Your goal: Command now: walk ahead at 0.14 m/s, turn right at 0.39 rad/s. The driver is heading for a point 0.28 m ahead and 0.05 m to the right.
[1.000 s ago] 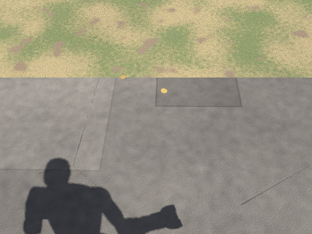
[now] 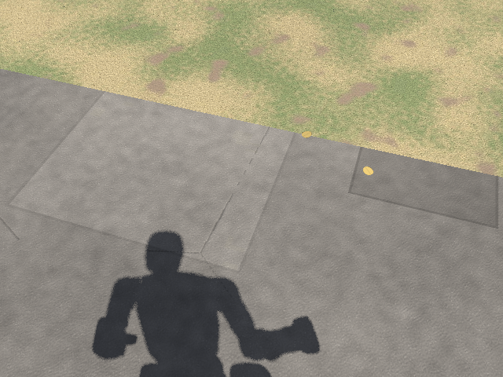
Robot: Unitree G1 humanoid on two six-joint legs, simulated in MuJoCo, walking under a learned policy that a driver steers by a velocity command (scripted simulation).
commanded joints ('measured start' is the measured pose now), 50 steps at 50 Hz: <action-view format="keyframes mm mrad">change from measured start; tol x16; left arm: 1 -66 125 33 -111 -8 -4 10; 13 -146 50 4 -174 -4 -38 -55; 18 174 239 75 -126 15 -26 -20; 27 -78 90 7 -95 38 -59 -21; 50 -5 66 -5 73 21 -14 -6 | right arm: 1 48 -100 -41 -73 9 -33 7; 19 188 -57 5 -32 -2 -80 12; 50 -14 -98 2 95 13 -26 -11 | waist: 1 -41 14 -28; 3 -85 220 32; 16 17 107 -67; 19 41 -319 -322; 38 57 108 -71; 50 1 15 -78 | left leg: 1 95 92 -118 -142 -307 74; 4 217 453 -587 -376 -389 282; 13 87 260 7 -334 193 143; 17 1 217 110 8 437 47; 19 -357 34 66 563 -380 -96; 21 -411 103 -10 698 -304 -94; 36 126 128 -40 -147 263 -44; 50 114 116 -35 -92 349 -25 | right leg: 1 -195 -50 128 -63 -337 -87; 4 -549 -53 -2 455 -252 -33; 6 -573 -96 9 527 -157 -21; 16 70 0 -202 -41 166 -28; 17 214 5 -177 -89 232 -52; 19 482 -450 508 -219 603 -322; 28 44 -220 18 -275 622 -234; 38 -42 -72 0 -247 51 -78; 50 122 -67 -42 -163 342 -67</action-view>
